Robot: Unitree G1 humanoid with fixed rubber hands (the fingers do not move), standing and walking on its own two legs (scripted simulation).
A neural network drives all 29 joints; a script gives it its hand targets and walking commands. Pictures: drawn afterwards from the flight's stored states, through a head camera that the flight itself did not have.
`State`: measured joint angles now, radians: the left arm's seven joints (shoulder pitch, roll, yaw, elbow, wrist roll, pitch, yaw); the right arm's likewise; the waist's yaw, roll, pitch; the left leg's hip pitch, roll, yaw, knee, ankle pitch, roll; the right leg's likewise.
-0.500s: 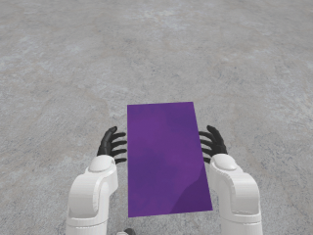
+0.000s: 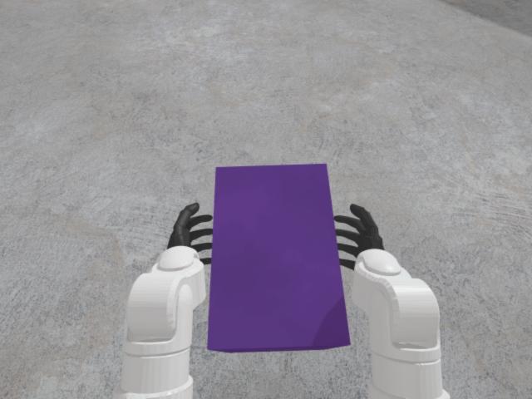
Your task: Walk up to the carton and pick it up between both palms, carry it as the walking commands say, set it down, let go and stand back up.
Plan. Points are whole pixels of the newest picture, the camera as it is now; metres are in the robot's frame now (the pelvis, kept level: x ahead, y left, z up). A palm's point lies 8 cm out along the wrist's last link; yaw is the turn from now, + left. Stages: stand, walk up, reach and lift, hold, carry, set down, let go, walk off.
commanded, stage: carry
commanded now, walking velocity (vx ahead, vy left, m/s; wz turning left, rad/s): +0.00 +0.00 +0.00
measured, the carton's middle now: (273, 265) +0.33 -0.01 +0.01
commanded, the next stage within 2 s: none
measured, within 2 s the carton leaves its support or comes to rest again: neither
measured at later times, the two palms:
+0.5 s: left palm (207, 162) +0.50 +0.10 +0.07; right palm (349, 164) +0.49 -0.14 +0.07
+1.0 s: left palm (222, 99) +0.74 +0.10 +0.03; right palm (331, 95) +0.74 -0.16 +0.04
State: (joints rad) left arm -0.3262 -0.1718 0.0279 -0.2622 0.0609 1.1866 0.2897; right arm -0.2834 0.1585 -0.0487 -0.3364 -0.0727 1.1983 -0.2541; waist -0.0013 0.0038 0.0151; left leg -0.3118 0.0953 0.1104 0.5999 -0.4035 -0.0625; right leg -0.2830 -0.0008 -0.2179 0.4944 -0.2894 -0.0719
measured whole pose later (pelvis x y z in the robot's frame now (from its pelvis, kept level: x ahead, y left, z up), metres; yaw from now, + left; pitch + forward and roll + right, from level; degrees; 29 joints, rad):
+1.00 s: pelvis +0.45 -0.03 -0.02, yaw +1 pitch +6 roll +2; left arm -0.20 -0.14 0.00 -0.18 0.07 1.01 0.22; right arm -0.20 0.14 -0.02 -0.19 -0.07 1.00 -0.20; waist -0.01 -0.04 -0.04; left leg -0.46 0.00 0.11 0.82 -0.45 0.01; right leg -0.13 -0.03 -0.14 0.59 -0.55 -0.04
